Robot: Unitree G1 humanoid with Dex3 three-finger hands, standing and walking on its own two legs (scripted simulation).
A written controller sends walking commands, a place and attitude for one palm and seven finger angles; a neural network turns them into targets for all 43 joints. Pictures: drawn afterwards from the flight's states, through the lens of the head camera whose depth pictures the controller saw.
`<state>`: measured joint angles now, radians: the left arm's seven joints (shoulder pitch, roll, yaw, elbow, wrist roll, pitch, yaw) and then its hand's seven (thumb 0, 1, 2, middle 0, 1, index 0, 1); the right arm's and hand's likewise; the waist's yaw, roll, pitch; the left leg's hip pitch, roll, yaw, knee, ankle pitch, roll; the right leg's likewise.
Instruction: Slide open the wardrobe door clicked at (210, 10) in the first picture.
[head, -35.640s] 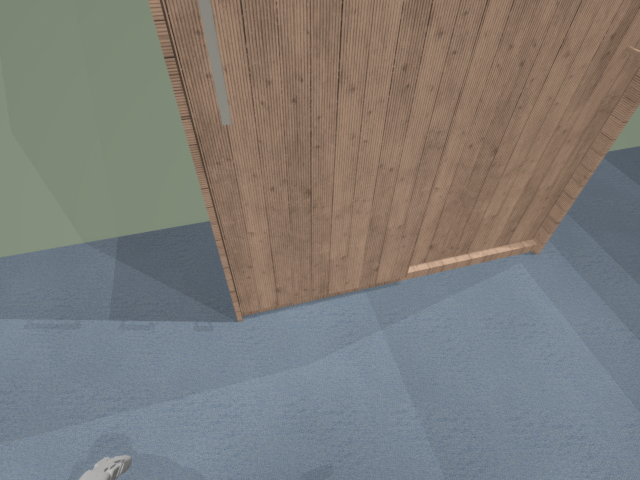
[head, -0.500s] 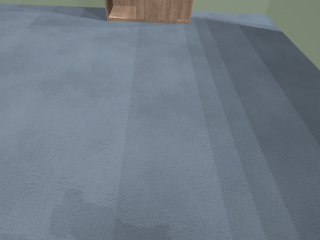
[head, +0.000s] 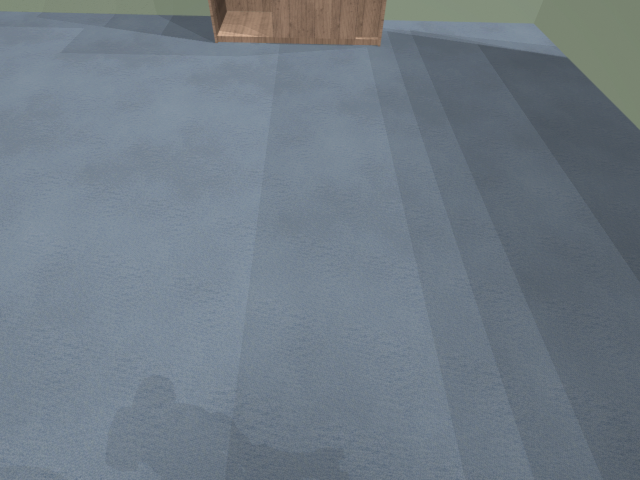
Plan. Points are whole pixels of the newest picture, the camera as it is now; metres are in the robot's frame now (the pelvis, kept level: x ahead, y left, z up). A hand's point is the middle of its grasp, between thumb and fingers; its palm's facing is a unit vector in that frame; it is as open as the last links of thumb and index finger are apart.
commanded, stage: look to check the result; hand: left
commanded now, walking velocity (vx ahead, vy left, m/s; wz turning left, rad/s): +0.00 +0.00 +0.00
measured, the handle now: out of the picture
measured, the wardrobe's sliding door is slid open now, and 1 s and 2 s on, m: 0.43 0.43 0.43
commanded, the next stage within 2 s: stand and wait in 0.90 s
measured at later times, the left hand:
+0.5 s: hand out of the picture +0.08 +0.22 -0.16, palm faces -0.03 -0.95 -0.32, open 7.4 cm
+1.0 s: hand out of the picture +0.07 +0.21 -0.16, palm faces -0.04 -0.95 -0.32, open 7.4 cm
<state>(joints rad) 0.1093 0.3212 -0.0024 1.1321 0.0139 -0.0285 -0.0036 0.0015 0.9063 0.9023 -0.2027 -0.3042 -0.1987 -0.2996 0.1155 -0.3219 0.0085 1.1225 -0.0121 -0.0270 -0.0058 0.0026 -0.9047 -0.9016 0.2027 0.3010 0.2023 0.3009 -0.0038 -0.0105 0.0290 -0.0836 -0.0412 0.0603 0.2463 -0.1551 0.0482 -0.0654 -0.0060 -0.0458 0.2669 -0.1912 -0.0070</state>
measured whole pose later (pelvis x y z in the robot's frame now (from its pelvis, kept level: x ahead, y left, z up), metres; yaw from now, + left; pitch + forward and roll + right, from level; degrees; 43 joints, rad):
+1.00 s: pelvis -0.01 -0.03 +0.00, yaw -1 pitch -2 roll +0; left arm 0.11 0.32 0.00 1.13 0.01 -0.03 -0.01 0.00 0.91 0.90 -0.20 -0.30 -0.20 -0.30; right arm 0.14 -0.33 0.00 1.13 -0.01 -0.02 -0.01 0.00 -0.91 -0.90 0.20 0.30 0.20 0.30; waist -0.01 0.00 0.03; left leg -0.08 0.01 0.06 0.25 -0.15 0.00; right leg -0.05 0.04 -0.04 0.25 -0.17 -0.05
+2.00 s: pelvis -0.01 -0.02 +0.00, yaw -1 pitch -1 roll +0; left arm 0.11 0.33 0.00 1.13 0.01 -0.03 -0.01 0.00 0.91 0.90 -0.20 -0.30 -0.20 -0.30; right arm 0.13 -0.33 0.00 1.13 -0.01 -0.02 0.00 0.00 -0.90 -0.90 0.20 0.30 0.20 0.30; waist -0.01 -0.01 0.03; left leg -0.08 0.00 0.07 0.25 -0.15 0.02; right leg -0.06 0.03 -0.03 0.24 -0.17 -0.04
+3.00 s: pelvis -0.01 -0.02 +0.00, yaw -1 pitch -2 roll +0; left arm 0.11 0.33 0.00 1.13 0.01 -0.03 -0.01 0.00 0.91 0.90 -0.20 -0.30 -0.20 -0.30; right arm 0.12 -0.33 0.01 1.13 -0.01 -0.02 0.00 0.00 -0.90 -0.90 0.20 0.30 0.20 0.30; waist -0.01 -0.01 0.03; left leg -0.07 -0.01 0.06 0.24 -0.14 0.02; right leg -0.05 0.02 -0.04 0.24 -0.17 -0.03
